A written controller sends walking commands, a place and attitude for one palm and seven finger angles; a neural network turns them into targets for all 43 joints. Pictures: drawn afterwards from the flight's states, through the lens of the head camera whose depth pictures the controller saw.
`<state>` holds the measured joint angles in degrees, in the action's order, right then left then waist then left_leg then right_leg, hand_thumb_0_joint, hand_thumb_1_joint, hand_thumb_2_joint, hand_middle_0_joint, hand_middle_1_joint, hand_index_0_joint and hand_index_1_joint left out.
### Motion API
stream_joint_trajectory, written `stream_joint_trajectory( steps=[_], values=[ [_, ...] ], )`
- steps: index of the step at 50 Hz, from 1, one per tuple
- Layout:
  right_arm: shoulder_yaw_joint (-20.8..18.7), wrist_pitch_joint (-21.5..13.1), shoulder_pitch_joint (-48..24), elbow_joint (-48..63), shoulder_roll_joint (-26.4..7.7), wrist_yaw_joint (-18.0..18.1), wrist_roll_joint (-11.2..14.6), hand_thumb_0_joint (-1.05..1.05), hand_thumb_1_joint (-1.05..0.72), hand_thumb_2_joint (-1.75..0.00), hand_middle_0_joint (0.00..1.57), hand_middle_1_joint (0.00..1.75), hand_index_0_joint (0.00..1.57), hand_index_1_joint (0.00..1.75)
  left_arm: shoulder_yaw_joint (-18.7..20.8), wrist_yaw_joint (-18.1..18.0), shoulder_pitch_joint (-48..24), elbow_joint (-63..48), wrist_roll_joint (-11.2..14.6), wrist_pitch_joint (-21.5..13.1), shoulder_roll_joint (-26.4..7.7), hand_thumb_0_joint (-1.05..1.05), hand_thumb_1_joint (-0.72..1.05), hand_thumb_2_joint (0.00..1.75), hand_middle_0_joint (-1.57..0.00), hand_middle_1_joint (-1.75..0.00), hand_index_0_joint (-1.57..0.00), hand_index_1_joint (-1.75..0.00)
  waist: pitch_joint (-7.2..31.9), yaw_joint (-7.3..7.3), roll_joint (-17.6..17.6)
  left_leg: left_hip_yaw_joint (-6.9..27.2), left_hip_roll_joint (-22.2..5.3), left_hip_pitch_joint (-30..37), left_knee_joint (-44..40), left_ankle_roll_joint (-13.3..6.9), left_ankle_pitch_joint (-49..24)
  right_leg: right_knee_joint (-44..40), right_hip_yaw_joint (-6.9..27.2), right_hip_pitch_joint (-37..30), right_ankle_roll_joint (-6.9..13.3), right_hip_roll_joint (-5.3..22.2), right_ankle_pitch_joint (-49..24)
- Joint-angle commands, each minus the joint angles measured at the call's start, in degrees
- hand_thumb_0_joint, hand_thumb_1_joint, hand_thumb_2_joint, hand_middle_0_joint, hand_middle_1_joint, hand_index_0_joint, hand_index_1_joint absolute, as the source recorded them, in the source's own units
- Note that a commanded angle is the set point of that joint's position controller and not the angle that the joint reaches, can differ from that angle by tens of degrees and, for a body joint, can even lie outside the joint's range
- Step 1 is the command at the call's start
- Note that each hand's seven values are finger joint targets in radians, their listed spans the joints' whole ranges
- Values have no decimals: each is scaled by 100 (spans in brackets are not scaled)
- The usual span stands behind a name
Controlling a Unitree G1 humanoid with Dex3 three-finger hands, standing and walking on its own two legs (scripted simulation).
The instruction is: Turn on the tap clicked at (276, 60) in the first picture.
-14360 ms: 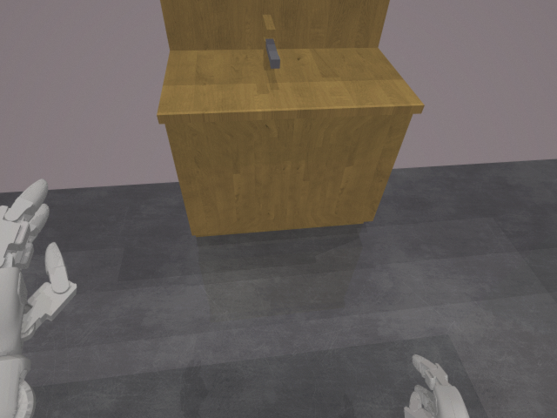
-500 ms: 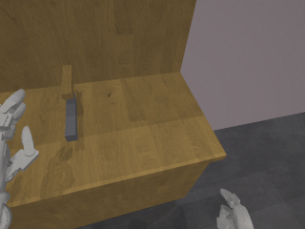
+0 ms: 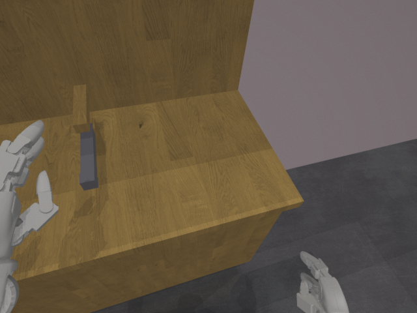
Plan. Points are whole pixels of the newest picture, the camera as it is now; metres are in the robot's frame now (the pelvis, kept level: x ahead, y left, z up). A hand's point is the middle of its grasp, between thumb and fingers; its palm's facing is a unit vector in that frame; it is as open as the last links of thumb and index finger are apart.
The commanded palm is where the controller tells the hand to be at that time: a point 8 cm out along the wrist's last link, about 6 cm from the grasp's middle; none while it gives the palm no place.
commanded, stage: come to a stop and stand still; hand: left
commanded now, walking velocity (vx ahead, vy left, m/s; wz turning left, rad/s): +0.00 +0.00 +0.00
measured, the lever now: (89, 180) +0.34 +0.28 +0.02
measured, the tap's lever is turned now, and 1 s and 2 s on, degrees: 0 0 0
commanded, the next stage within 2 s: look again from close up in 0.94 s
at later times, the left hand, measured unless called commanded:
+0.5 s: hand (47, 203) +0.23 +0.25 +0.15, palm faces +0.34 -0.85 -0.40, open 7.4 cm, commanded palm +0.17 +0.28 +0.18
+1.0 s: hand (40, 199) +0.23 +0.26 +0.16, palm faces +0.38 -0.85 -0.36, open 7.4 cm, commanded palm +0.17 +0.28 +0.18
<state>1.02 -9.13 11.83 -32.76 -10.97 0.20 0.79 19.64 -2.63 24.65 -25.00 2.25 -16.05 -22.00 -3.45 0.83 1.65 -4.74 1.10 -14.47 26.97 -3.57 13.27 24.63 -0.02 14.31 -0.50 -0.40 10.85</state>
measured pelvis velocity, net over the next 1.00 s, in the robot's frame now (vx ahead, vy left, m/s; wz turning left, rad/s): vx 0.01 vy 0.00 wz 0.02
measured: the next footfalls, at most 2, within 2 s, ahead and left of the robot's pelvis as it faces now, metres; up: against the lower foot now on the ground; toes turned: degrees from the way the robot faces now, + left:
none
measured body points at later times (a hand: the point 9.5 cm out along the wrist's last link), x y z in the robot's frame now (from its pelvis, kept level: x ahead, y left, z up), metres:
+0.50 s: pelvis +0.02 +0.00 +0.00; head +0.04 +0.02 +0.45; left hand +0.21 +0.30 +0.17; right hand +0.20 -0.22 -0.07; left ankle +0.01 +0.07 -0.74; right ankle +0.02 -0.13 -0.74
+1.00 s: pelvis +0.01 +0.00 +0.00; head +0.04 +0.03 +0.45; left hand +0.20 +0.30 +0.18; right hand +0.20 -0.22 -0.06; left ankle +0.01 +0.07 -0.74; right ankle +0.02 -0.13 -0.74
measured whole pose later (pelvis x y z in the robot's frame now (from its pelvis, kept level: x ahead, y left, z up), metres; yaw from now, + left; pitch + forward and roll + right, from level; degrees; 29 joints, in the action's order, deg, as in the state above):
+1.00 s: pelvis +0.01 +0.00 +0.00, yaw +1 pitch +0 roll -1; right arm 1.3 -7.8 10.8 -32.8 -11.2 1.8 0.2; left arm 20.5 -5.4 24.2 -26.7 3.0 -13.1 -21.6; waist -3.2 1.5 2.3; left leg -3.5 1.3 -12.6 25.2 -3.5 13.3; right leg 21.5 -1.2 11.4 -0.6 -0.3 10.5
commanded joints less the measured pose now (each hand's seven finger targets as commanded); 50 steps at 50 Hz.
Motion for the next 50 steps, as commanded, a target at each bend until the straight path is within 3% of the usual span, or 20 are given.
stream_joint_trajectory(
  steps=[1, 2, 7, 8, 9, 10, 11, 12, 13, 16, 18, 20, 22, 24, 28, 33, 37, 38, 42, 50],
  values=[
    [-275, -330, -461, 915, -719, 169, 43, 0, -90, -90, 20, 30, 20, 30, 1081, -225, -883, -1202, 150, -398, -1191, 0, 90, 90, -20, -30, -20, -30, 836, 83, -667, 754, -571, 56, -717, 187, 394, -407, 461, -393, 211, 432, 79],
    [-252, -364, -589, 902, -697, 174, 58, 0, -90, -90, 20, 30, 20, 30, 1096, -241, -1061, -1523, 126, -420, -1256, 0, 90, 90, -20, -30, -20, -30, 939, 84, -866, 740, -580, 152, -712, 186, 270, -322, 382, -465, 202, 408, -119],
    [-280, -464, -508, 825, -721, 136, 39, 0, -90, -90, 20, 30, 20, 30, 785, -280, -652, -1535, 81, -333, -902, 0, 90, 90, -20, -30, -20, -30, 1199, 95, -613, 709, -611, 547, -542, 265, -870, -235, 244, -629, 168, 381, -928],
    [-260, -648, 267, 575, -972, 55, -485, 0, -90, -90, 20, 30, 20, 30, 3814, -248, -6234, -3008, -891, -888, -5256, 0, 90, 90, -20, -30, -20, -30, 684, 169, -440, 600, -630, -255, 111, 203, -1008, -342, 495, 79, 221, 391, -812],
    [-120, -582, -290, 293, -273, 60, -169, 0, -90, -90, 20, 30, 20, 30, 1508, -2, -2527, 703, -208, -527, -1502, 0, 90, 90, -20, -30, -20, -30, 1470, 58, -250, 737, -386, 465, -297, 239, -1237, -134, 438, -155, 475, 577, -797],
    [-438, -657, -7, 708, -766, 58, -61, 0, -90, -90, 20, 30, 20, 30, 819, 50, -1317, 263, -35, -415, -761, 0, 90, 90, -20, -30, -20, -30, 1515, 191, -851, 593, -509, 904, -223, 308, -1637, -112, 876, -388, 415, 468, -1206],
    [-460, -609, 9, 715, -821, 0, -12, 0, -90, -90, 20, 30, 20, 30, 634, 21, -1093, -577, 85, -435, -757, 0, 90, 90, -20, -30, -20, -30, 1584, 110, -1202, 694, -602, 866, -312, 309, -1884, 39, 638, -553, 314, 493, -1177],
    [-430, -583, -209, 749, -715, -102, 61, 0, -90, -90, 20, 30, 20, 30, 336, -25, -402, -717, 177, -382, -276, 0, 90, 90, -20, -30, -20, -30, 1649, 114, -1401, 650, -701, 1120, -294, 325, -2444, 325, 315, -520, 276, 375, -1171],
    [-440, -526, -183, 814, -826, -150, 24, 0, -90, -90, 20, 30, 20, 30, 393, -85, -218, -1027, 141, -334, -503, 0, 90, 90, -20, -30, -20, -30, 1532, 130, -1205, 743, -820, 838, -342, 307, -2562, 393, 197, -557, 216, 359, -972],
    [-403, -371, -307, 887, -808, -101, 35, 0, -90, -90, 20, 30, 20, 30, 742, -238, 19, -1028, 159, -209, -847, 0, 90, 90, -20, -30, -20, -30, 1112, 145, -78, 808, -788, -18, -527, 297, -1438, 223, 165, -812, 143, 350, -802],
    [-355, -287, -431, 904, -760, 16, 48, 0, -90, -90, 20, 30, 20, 30, 1079, -331, -60, -1006, 209, -195, -1074, 0, 90, 90, -20, -30, -20, -30, 1081, 106, 119, 746, -695, -96, -549, 272, -959, 92, 94, -835, 123, 384, -784],
    [-333, -288, -456, 935, -738, 127, 51, 0, -90, -90, 20, 30, 20, 30, 1187, -338, -334, -1115, 246, -228, -1191, 0, 90, 90, -20, -30, -20, -30, 1018, 77, 65, 757, -590, -16, -534, 266, -631, -77, 280, -733, 152, 430, -738],
    [-290, -309, -571, 920, -721, 210, 59, 0, -90, -90, 20, 30, 20, 30, 1270, -363, -745, -1493, 245, -271, -1364, 0, 90, 90, -20, -30, -20, -30, 1025, 48, -394, 744, -552, 194, -530, 260, -718, -93, 313, -643, 169, 435, -826],
    [-273, -354, -515, 887, -703, 231, 45, 0, -90, -90, 20, 30, 20, 30, 944, -342, -857, -1373, 228, -274, -1059, 0, 90, 90, -20, -30, -20, -30, 1069, 53, -716, 762, -557, 262, -551, 265, -768, -104, 317, -684, 180, 437, -834],
    [-271, -400, -489, 773, -742, 206, 12, 0, -90, -90, 20, 30, 20, 30, 553, -364, -822, -1185, 174, -204, -698, 0, 90, 90, -20, -30, -20, -30, 1050, 45, -438, 715, -527, 413, -482, 273, -889, -294, 327, -653, 169, 434, -1000],
    [-288, -326, -512, 740, -780, 171, -8, 0, -90, -90, 20, 30, 20, 30, 408, -392, -747, -1109, 90, -137, -591, 0, 90, 90, -20, -30, -20, -30, 993, 38, -515, 713, -545, 412, -547, 314, -1086, -329, 303, -675, 170, 385, -1118],
    [-280, -232, -623, 834, -745, 195, 13, 0, -90, -90, 20, 30, 20, 30, 769, -426, -591, -1246, 93, -100, -920, 0, 90, 90, -20, -30, -20, -30, 969, 72, -508, 726, -584, 324, -651, 333, -949, -321, 254, -768, 145, 352, -1046],
    [-265, -191, -547, 839, -758, 194, -16, 0, -90, -90, 20, 30, 20, 30, 595, -393, -596, -1177, 114, -109, -721, 0, 90, 90, -20, -30, -20, -30, 935, 44, -497, 748, -568, 205, -707, 332, -896, -332, 203, -806, 142, 335, -987],
    [-269, -182, -624, 914, -744, 210, 10, 0, -90, -90, 20, 30, 20, 30, 796, -401, -495, -1446, 127, -105, -932, 0, 90, 90, -20, -30, -20, -30, 1012, 63, -627, 725, -570, 276, -706, 340, -869, -340, 207, -860, 137, 329, -1035],
    [-313, -170, -501, 878, -815, 218, -13, 0, -90, -90, 20, 30, 20, 30, 623, -384, -454, -1431, 111, -63, -777, 0, 90, 90, -20, -30, -20, -30, 1094, 43, -504, 741, -566, 340, -694, 354, -957, -365, 216, -906, 133, 313, -1141]
  ],
)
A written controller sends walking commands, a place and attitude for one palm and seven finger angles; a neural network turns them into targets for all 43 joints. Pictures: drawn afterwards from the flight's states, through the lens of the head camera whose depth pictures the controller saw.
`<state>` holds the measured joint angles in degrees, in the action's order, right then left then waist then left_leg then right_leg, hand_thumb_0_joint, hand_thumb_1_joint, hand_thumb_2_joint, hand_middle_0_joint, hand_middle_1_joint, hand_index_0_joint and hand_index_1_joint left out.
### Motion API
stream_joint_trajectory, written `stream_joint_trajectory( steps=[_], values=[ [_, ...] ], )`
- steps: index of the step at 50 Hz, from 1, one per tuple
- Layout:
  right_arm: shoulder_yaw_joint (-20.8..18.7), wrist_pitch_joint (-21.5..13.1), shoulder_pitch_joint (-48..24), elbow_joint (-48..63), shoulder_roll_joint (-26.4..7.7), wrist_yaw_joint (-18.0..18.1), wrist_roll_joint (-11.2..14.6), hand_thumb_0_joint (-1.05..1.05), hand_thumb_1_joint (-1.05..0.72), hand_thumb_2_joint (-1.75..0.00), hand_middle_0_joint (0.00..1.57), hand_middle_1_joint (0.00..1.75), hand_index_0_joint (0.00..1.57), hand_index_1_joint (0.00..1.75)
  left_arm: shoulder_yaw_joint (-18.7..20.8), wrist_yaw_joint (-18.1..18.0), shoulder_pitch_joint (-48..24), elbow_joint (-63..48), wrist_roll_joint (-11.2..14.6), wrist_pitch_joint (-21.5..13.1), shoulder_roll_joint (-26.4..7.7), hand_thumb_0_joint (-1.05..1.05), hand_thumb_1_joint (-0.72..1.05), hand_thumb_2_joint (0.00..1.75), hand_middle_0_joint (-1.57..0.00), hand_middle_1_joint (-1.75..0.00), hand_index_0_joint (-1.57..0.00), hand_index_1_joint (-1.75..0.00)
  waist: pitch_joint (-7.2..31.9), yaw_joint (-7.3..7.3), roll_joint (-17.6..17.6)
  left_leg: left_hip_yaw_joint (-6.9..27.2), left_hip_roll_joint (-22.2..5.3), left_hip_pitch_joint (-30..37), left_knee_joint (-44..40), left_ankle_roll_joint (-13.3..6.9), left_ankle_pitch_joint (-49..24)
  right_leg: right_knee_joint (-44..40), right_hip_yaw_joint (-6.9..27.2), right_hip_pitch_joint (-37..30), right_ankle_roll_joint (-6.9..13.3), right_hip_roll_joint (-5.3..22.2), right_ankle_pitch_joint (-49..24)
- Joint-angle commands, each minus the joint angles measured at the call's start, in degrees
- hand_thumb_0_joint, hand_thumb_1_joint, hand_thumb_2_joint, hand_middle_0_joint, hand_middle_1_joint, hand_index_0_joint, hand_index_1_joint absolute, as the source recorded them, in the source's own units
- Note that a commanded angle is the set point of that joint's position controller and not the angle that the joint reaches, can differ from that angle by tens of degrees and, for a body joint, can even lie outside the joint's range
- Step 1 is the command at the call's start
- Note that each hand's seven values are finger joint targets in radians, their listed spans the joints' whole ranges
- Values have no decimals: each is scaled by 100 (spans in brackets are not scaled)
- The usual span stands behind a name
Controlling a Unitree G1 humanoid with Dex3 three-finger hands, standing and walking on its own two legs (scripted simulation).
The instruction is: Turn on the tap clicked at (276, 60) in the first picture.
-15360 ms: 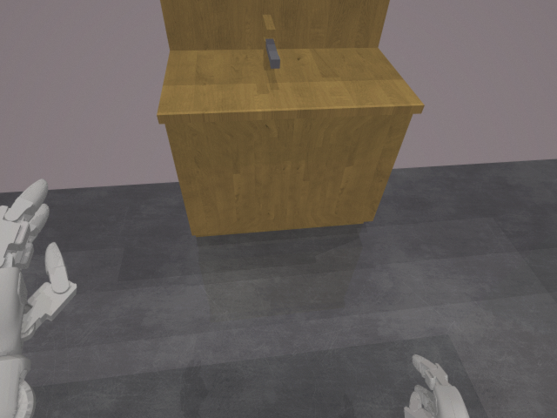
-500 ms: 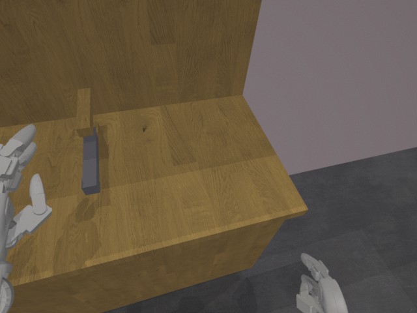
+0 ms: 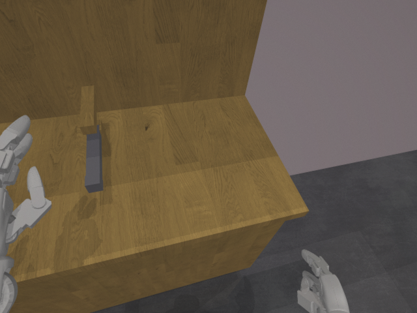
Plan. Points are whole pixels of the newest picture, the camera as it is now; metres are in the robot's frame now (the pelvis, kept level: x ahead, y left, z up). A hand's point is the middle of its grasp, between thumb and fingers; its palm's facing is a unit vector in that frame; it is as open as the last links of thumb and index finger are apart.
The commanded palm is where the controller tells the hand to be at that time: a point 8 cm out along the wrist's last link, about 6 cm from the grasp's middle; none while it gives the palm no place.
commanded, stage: look again from close up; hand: left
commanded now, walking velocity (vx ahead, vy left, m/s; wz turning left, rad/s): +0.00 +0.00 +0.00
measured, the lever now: (94, 183) +0.34 +0.27 +0.02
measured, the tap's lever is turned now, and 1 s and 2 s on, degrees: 0 0 0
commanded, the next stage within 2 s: shuffle to correct the standing spot in 0.34 s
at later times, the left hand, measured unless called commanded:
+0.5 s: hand (45, 206) +0.22 +0.25 +0.15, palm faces +0.36 -0.86 -0.36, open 7.4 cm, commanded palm +0.16 +0.28 +0.17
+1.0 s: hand (79, 213) +0.21 +0.20 +0.15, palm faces +0.34 -0.86 -0.38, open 7.4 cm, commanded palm +0.16 +0.24 +0.17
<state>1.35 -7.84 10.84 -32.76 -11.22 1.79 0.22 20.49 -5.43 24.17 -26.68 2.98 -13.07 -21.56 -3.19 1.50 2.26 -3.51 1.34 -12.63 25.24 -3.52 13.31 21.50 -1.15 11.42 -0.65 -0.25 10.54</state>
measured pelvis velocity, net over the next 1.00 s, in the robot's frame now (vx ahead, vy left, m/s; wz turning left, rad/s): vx -0.01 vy -0.04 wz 0.00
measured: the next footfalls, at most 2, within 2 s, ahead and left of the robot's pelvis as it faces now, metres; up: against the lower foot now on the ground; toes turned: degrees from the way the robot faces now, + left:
none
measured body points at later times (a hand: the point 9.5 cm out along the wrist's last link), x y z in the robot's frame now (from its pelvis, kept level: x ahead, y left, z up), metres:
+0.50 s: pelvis +0.00 +0.00 +0.00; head +0.03 +0.03 +0.45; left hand +0.19 +0.29 +0.17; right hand +0.18 -0.22 -0.07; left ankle +0.00 +0.07 -0.74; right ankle +0.01 -0.13 -0.74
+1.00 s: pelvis -0.01 -0.04 +0.00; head +0.03 -0.03 +0.45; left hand +0.19 +0.25 +0.17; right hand +0.17 -0.27 -0.08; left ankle +0.00 +0.07 -0.74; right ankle +0.01 -0.13 -0.74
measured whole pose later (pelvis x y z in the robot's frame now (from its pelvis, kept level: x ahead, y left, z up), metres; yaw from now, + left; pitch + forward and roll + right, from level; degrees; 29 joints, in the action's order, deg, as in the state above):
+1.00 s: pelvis -0.01 -0.04 +0.00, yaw +0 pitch +1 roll -1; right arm 0.4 -6.1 11.0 -33.0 -12.1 2.1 0.7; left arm 19.7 -5.7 27.0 -28.3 4.1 -9.7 -20.8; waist -2.4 0.9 -0.1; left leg -2.3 -2.0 -14.6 26.9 -0.5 13.5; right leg 21.1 -2.2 12.5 2.5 -3.6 9.9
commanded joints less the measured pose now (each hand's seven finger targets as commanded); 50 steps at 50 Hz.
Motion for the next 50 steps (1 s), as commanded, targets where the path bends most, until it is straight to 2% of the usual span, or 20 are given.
stream_joint_trajectory(
  steps=[1, 2, 3, 7, 8, 12, 13, 17, 18, 22, 23, 27, 28, 32, 39, 42, 43, 45, 47, 50],
  values=[
    [-342, -295, -405, 882, -779, 61, 45, 0, -90, -90, 20, 30, 20, 30, 578, -114, -392, -1270, 34, -356, -865, 0, 90, 90, -20, -30, -20, -30, 1114, -16, -585, 609, -600, 190, -499, 335, -979, -56, 341, -637, 146, 324, -1147],
    [-325, -299, -502, 866, -759, 69, 67, 0, -90, -90, 20, 30, 20, 30, 661, -134, -383, -1326, 25, -336, -952, 0, 90, 90, -20, -30, -20, -30, 1088, -10, -621, 599, -588, 229, -495, 361, -1052, -56, 306, -602, 143, 304, -1179],
    [-318, -277, -440, 845, -780, 64, 39, 0, -90, -90, 20, 30, 20, 30, 487, -106, -378, -1213, 37, -341, -770, 0, 90, 90, -20, -30, -20, -30, 1044, -28, -531, 609, -576, 155, -538, 348, -995, -76, 272, -591, 141, 290, -1095],
    [-330, -292, -523, 854, -765, 70, 77, 0, -90, -90, 20, 30, 20, 30, 631, -141, -456, -1400, -2, -328, -956, 0, 90, 90, -20, -30, -20, -30, 1000, -6, -714, 629, -607, 154, -611, 391, -850, -24, 268, -572, 135, 265, -948],
    [-316, -262, -457, 839, -771, 71, 37, 0, -90, -90, 20, 30, 20, 30, 530, -121, -386, -1261, 24, -330, -822, 0, 90, 90, -20, -30, -20, -30, 980, -13, -584, 636, -605, 72, -638, 356, -811, -53, 228, -598, 126, 263, -918],
    [-331, -268, -514, 861, -756, 75, 78, 0, -90, -90, 20, 30, 20, 30, 689, -143, -296, -1330, 15, -316, -965, 0, 90, 90, -20, -30, -20, -30, 987, -2, -580, 620, -603, 77, -617, 369, -736, -60, 258, -618, 132, 279, -928],
    [-320, -238, -449, 839, -773, 71, 42, 0, -90, -90, 20, 30, 20, 30, 530, -112, -259, -1169, 36, -313, -783, 0, 90, 90, -20, -30, -20, -30, 927, -18, -520, 629, -589, -3, -675, 354, -654, -100, 235, -595, 128, 261, -836],
    [-332, -255, -510, 862, -756, 84, 78, 0, -90, -90, 20, 30, 20, 30, 645, -125, -272, -1227, 27, -280, -911, 0, 90, 90, -20, -30, -20, -30, 887, -16, -495, 610, -595, 46, -640, 335, -540, -162, 310, -541, 128, 286, -871],
    [-325, -229, -441, 826, -787, 81, 41, 0, -90, -90, 20, 30, 20, 30, 525, -106, -265, -1086, 38, -277, -776, 0, 90, 90, -20, -30, -20, -30, 860, -33, -475, 615, -573, -28, -671, 324, -552, -186, 281, -566, 124, 263, -867],
    [-338, -251, -527, 859, -766, 85, 79, 0, -90, -90, 20, 30, 20, 30, 643, -133, -340, -1351, 16, -271, -944, 0, 90, 90, -20, -30, -20, -30, 1001, -18, -609, 606, -578, 106, -589, 334, -707, -132, 302, -624, 136, 294, -1007],
    [-317, -224, -464, 836, -767, 83, 48, 0, -90, -90, 20, 30, 20, 30, 500, -113, -365, -1245, 44, -272, -785, 0, 90, 90, -20, -30, -20, -30, 964, -34, -570, 643, -580, 67, -675, 351, -711, -152, 244, -603, 121, 245, -918],
    [-352, -215, -542, 887, -720, 79, 100, 0, -90, -90, 20, 30, 20, 30, 661, -118, -518, -1438, 64, -236, -966, 0, 90, 90, -20, -30, -20, -30, 969, -24, -687, 666, -746, 277, -686, 470, -1095, -30, 185, -458, 84, 151, -885],
    [-345, -186, -469, 876, -751, 68, 68, 0, -90, -90, 20, 30, 20, 30, 503, -88, -545, -1332, 94, -231, -797, 0, 90, 90, -20, -30, -20, -30, 908, -43, -749, 706, -770, 163, -772, 473, -1101, -3, 133, -456, 73, 111, -774],
    [-399, -180, -497, 943, -712, 18, 106, 0, -90, -90, 20, 30, 20, 30, 643, -66, -463, -1485, 104, -197, -916, 0, 90, 90, -20, -30, -20, -30, 992, -21, -910, 714, -946, 291, -674, 524, -1516, 197, 81, -360, 76, 82, -688],
    [-480, -144, -403, 1058, -725, -22, 76, 0, -90, -90, 20, 30, 20, 30, 675, 19, -233, -1562, 170, -137, -916, 0, 90, 90, -20, -30, -20, -30, 1040, -24, -861, 687, -1145, 85, -448, 375, -1380, 293, 119, -333, 85, 153, -701],
    [-403, -147, -478, 1018, -691, 11, 111, 0, -90, -90, 20, 30, 20, 30, 797, -70, -21, -1526, 181, -97, -987, 0, 90, 90, -20, -30, -20, -30, 1171, -20, -662, 496, -827, 79, -249, 308, -657, -69, 371, -444, 136, 294, -979],
    [-371, -136, -456, 980, -717, 22, 71, 0, -90, -90, 20, 30, 20, 30, 629, -76, 18, -1386, 194, -83, -818, 0, 90, 90, -20, -30, -20, -30, 1122, -45, -556, 462, -684, 3, -212, 285, -329, -228, 506, -402, 159, 336, -896],
    [-375, -148, -450, 944, -732, 55, 80, 0, -90, -90, 20, 30, 20, 30, 672, -131, -11, -1363, 185, -58, -891, 0, 90, 90, -20, -30, -20, -30, 1068, -57, -456, 461, -535, 39, -129, 269, -93, -442, 751, -283, 198, 443, -664],
    [-363, -143, -547, 901, -740, 89, 107, 0, -90, -90, 20, 30, 20, 30, 729, -183, -49, -1394, 158, -15, -1003, 0, 90, 90, -20, -30, -20, -30, 946, -63, -426, 464, -463, 107, -87, 244, -40, -678, 869, -97, 220, 525, -329],
    [-361, -109, -505, 884, -774, 119, 96, 0, -90, -90, 20, 30, 20, 30, 612, -214, -70, -1262, 139, 3, -922, 0, 90, 90, -20, -30, -20, -30, 968, -71, -253, 475, -398, 131, 7, 216, -190, -779, 937, -121, 206, 629, -169]
  ],
)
